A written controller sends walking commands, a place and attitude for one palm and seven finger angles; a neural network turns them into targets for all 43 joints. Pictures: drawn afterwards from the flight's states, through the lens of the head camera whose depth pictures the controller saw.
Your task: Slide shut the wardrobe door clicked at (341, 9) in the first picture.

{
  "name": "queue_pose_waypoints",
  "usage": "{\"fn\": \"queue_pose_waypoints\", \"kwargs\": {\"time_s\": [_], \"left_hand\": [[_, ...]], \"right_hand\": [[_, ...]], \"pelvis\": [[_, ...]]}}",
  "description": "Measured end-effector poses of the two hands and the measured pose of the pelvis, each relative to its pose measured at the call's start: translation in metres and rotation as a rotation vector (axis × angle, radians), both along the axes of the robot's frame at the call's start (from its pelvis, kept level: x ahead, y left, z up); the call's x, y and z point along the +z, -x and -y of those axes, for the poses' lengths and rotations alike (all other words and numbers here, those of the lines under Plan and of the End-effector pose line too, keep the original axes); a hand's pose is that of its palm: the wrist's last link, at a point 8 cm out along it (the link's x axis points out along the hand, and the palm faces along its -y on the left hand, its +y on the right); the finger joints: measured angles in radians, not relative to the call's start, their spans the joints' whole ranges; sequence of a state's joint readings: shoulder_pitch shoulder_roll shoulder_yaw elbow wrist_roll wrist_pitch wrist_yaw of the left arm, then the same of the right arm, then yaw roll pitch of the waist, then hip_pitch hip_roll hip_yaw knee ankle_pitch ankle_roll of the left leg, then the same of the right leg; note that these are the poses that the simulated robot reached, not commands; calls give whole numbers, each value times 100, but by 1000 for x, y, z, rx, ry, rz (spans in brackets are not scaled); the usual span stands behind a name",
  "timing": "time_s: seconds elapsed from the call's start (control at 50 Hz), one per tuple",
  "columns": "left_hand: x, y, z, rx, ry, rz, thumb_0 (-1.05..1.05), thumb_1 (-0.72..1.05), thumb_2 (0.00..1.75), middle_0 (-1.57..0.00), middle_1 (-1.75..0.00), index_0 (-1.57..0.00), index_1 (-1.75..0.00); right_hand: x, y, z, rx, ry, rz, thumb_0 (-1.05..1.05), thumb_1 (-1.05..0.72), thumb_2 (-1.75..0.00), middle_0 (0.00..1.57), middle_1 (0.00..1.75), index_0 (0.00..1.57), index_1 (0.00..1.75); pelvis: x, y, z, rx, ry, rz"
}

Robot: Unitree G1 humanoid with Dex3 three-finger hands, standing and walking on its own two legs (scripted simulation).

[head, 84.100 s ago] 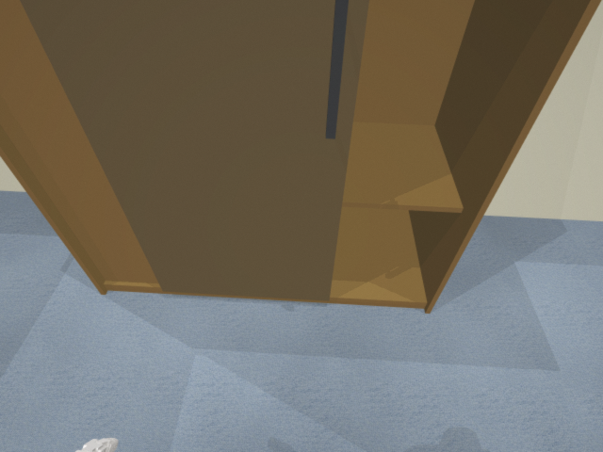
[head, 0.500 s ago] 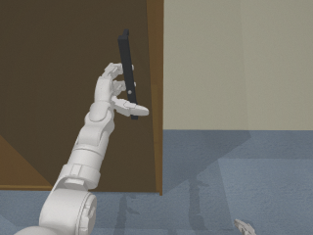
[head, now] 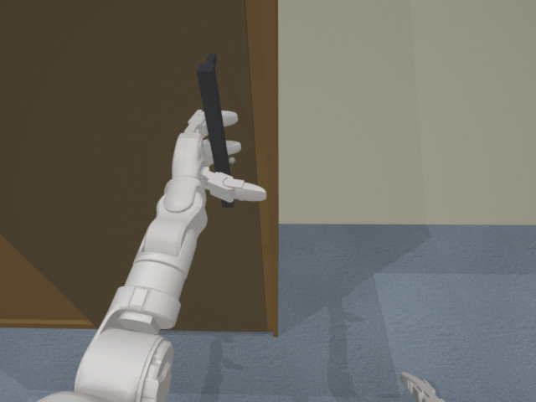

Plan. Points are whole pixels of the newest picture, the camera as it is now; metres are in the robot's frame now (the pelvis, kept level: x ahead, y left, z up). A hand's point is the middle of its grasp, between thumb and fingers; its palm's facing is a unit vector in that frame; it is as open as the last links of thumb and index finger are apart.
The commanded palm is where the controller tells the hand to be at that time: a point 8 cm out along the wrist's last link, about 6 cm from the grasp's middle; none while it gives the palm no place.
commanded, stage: slide the fingers in behind the handle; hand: left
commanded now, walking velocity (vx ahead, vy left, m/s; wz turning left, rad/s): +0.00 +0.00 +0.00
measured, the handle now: (220, 139) +0.48 +0.09 +0.16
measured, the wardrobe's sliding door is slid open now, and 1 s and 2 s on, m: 0.02 0.02 0.02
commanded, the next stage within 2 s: grip the handle and tug to test in 0.36 s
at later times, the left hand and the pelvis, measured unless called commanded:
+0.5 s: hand (232, 159) +0.42 +0.07 +0.17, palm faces +0.00 -1.00 +0.00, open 14.1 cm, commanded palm +0.39 +0.11 +0.17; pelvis +0.00 +0.00 +0.00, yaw +0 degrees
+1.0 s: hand (231, 159) +0.42 +0.07 +0.17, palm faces +0.01 -1.00 -0.01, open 8.1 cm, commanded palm +0.39 +0.11 +0.17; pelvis +0.00 +0.01 +0.00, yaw +0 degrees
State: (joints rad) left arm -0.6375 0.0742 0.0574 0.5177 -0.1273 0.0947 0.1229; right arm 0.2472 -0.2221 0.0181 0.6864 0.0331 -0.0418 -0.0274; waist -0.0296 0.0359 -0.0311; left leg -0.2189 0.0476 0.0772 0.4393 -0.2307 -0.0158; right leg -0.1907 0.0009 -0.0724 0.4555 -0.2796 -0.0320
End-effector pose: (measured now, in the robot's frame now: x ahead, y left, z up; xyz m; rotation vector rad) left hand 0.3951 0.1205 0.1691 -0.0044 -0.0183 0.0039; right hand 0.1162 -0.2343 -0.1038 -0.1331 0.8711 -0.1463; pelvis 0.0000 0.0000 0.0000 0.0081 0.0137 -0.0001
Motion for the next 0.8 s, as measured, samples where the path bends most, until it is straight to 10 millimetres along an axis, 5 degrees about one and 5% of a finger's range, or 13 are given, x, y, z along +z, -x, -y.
{"fn": "queue_pose_waypoints", "kwargs": {"time_s": [0.54, 0.8], "left_hand": [[0, -2, 1, -3, -6, -3, -1, -49, 30, -29, -120, -28, -120], [1, -3, 0, 0, -7, -7, -1, -9, 48, -33, -125, -32, -125]], "right_hand": [[-3, 0, -6, 13, -4, -18, 1, -91, -89, 20, 30, 20, 30], [-2, 0, -5, 5, 2, -18, 1, -91, -89, 20, 30, 20, 30]], "pelvis": [[-1, -1, -2, 7, 0, -4], [-1, -1, -5, 5, 2, -3]]}}
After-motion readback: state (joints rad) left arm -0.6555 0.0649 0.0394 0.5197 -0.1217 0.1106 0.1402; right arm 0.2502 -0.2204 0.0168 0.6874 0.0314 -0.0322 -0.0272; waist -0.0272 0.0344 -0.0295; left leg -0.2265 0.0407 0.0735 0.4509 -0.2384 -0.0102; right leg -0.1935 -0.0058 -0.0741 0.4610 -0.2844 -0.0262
